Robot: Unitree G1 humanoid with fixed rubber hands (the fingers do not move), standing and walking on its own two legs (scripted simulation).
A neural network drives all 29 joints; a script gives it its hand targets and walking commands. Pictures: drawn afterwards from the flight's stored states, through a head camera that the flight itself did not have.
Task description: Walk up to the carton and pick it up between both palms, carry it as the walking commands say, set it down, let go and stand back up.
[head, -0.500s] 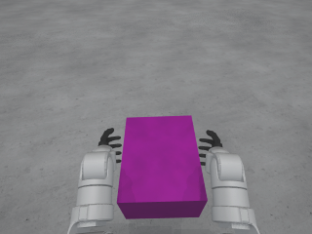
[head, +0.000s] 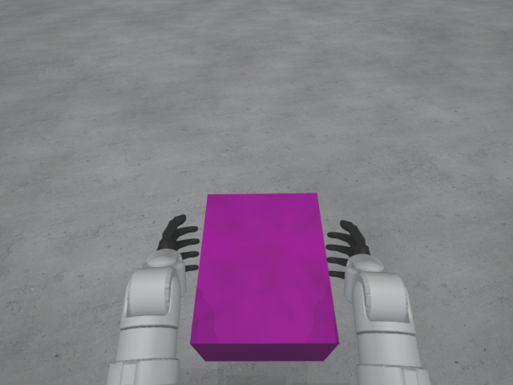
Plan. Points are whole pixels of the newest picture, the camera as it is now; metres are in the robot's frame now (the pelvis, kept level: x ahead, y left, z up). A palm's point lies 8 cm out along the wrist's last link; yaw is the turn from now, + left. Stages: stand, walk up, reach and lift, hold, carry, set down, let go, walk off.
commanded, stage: carry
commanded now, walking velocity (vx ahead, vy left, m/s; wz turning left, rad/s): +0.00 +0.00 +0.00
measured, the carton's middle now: (263, 274) +0.32 +0.00 -0.02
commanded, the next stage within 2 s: hold in 1.24 s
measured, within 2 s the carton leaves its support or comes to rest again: neither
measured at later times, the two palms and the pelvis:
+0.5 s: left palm (172, 251) +0.31 +0.14 +0.06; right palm (354, 256) +0.30 -0.15 +0.06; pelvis +0.02 +0.00 +0.00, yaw +0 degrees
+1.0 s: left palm (174, 242) +0.33 +0.14 +0.06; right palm (352, 248) +0.32 -0.15 +0.06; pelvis +0.04 +0.00 +0.00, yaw +0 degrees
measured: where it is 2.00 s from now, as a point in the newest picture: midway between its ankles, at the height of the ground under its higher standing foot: outside the picture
